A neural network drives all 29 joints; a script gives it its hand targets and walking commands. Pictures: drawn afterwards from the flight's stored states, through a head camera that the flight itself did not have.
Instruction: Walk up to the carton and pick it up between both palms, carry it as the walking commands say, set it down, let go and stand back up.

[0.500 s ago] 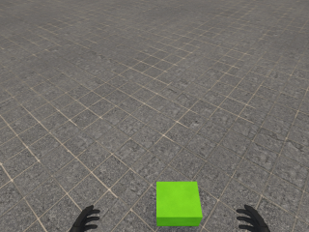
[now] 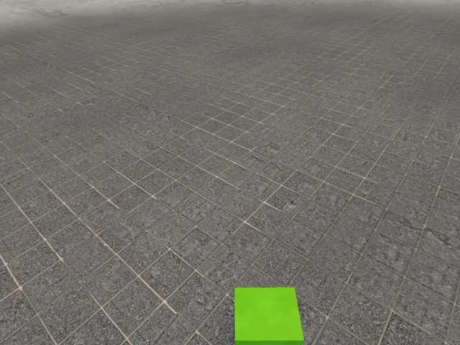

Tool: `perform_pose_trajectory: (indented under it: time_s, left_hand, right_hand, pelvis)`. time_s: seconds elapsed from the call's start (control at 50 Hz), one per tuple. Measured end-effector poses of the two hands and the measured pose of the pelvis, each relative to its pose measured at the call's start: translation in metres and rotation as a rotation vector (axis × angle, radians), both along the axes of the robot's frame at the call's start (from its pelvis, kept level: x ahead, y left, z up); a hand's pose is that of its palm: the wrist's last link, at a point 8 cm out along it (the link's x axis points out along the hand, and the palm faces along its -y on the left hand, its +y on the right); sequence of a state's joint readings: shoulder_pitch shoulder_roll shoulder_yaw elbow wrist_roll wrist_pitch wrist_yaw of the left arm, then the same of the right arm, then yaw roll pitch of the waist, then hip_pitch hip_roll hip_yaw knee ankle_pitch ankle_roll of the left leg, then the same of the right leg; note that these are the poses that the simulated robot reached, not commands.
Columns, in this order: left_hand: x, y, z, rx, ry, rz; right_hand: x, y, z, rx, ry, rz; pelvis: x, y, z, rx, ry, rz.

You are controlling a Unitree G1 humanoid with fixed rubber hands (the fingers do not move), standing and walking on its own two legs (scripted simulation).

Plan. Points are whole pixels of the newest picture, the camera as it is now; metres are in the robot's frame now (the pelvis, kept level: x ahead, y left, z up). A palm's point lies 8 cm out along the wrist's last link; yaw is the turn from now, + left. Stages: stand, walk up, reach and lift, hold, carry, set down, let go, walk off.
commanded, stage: stand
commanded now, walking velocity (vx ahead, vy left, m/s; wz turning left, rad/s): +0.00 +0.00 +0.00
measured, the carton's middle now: (265, 321) +0.46 -0.08 -0.69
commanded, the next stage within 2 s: none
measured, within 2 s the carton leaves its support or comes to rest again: neither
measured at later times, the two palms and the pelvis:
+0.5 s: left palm out of the picture -0.02 +0.27 -0.12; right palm out of the picture +0.00 -0.30 -0.12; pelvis -0.04 -0.01 +0.00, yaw +0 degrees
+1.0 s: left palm out of the picture +0.00 +0.27 -0.12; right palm out of the picture +0.02 -0.30 -0.12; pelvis -0.04 -0.01 +0.01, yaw +1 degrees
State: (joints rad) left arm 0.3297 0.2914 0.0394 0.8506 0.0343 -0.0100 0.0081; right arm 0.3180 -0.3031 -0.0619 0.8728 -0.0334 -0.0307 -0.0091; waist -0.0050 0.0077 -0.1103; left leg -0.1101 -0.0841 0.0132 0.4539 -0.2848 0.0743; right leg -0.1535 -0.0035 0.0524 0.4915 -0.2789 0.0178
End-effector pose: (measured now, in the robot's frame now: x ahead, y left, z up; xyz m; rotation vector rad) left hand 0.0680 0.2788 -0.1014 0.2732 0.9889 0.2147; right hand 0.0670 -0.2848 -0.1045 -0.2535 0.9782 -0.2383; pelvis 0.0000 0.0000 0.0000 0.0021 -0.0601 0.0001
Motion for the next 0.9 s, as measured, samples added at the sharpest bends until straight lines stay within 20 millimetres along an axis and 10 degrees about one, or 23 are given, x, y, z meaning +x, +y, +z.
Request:
perform_pose_trajectory:
  time_s: [0.4, 0.9]
  left_hand:
    - [-0.087, -0.008, -0.015, -0.005, 0.204, 0.031]
    - [-0.073, -0.01, -0.018, -0.017, 0.216, 0.023]
  right_hand:
    - [-0.058, -0.017, -0.015, 0.017, 0.168, -0.004]
    - [-0.056, -0.018, -0.012, 0.006, 0.217, 0.015]
  pelvis:
    - [-0.032, -0.012, 0.003, -0.001, -0.005, 0.002]
    - [-0.037, -0.015, 0.005, -0.003, -0.002, 0.008]
